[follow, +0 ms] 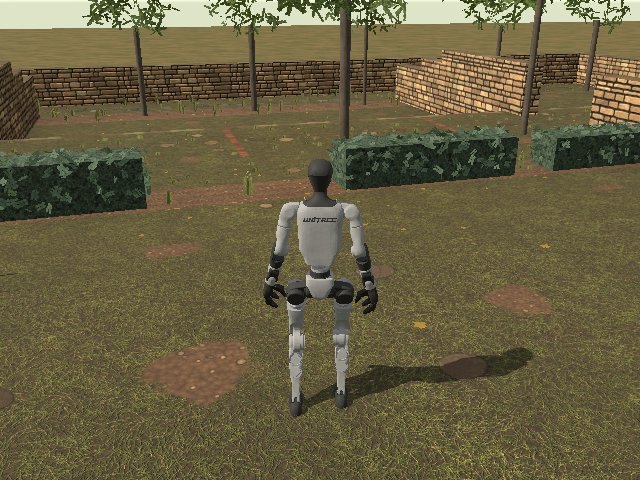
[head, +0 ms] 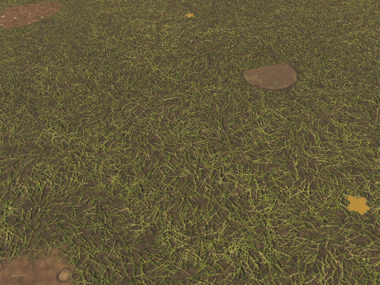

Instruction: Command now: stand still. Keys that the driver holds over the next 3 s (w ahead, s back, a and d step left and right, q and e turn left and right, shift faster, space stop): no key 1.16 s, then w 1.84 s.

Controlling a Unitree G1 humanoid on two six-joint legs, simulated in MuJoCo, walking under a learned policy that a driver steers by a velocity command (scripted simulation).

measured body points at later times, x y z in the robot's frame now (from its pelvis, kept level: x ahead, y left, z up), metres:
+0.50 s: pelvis +0.00 +0.00 +0.00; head +0.01 +0.00 +0.45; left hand +0.06 +0.25 -0.15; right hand +0.00 -0.24 -0.15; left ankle -0.03 +0.12 -0.74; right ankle +0.03 -0.11 -0.74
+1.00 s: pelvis +0.00 +0.01 +0.00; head +0.02 +0.01 +0.45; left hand +0.04 +0.25 -0.15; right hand -0.01 -0.22 -0.15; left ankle -0.03 +0.12 -0.74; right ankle +0.03 -0.11 -0.74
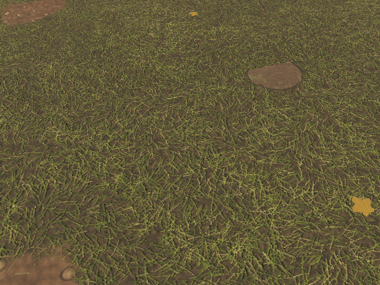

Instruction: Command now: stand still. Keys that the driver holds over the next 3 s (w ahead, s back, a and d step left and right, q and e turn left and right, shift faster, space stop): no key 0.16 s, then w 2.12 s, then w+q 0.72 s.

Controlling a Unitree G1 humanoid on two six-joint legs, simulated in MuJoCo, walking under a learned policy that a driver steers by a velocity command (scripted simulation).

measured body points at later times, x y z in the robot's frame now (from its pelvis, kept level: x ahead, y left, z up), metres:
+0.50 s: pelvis +0.07 -0.03 -0.01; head +0.08 -0.05 +0.44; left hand +0.09 +0.23 -0.15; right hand +0.05 -0.29 -0.16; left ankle -0.03 +0.11 -0.68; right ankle +0.06 -0.13 -0.74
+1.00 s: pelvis +0.34 +0.02 -0.01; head +0.38 +0.02 +0.43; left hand +0.30 +0.28 -0.16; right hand +0.51 -0.23 -0.13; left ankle +0.44 +0.11 -0.74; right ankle +0.15 -0.12 -0.63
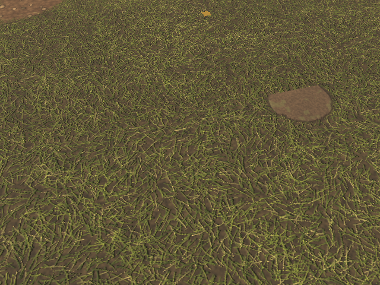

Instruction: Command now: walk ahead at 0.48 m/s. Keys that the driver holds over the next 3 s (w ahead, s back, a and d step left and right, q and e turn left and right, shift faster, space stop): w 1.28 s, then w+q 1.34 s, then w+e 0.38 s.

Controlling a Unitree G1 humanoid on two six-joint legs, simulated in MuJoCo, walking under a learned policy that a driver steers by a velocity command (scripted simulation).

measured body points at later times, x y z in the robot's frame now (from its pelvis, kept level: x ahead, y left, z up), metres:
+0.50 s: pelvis +0.30 -0.05 +0.00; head +0.33 -0.05 +0.45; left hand +0.50 +0.19 -0.10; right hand +0.25 -0.31 -0.15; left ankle +0.10 +0.08 -0.70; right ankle +0.42 -0.14 -0.72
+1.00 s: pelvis +0.58 -0.02 +0.01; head +0.60 -0.02 +0.46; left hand +0.52 +0.20 -0.14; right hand +0.77 -0.24 -0.11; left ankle +0.74 +0.10 -0.71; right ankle +0.41 -0.15 -0.72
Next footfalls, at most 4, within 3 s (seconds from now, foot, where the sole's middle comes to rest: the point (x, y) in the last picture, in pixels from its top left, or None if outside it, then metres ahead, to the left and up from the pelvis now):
0.48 right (247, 284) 0.45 -0.15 -0.76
1.04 left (175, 194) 0.79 0.11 -0.76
1.56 right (225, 132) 1.11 -0.10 -0.76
2.26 left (133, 121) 1.31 0.36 -0.93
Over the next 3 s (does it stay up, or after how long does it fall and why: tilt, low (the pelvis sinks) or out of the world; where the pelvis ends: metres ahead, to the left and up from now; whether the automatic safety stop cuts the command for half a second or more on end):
stays up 1.58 0.41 -0.15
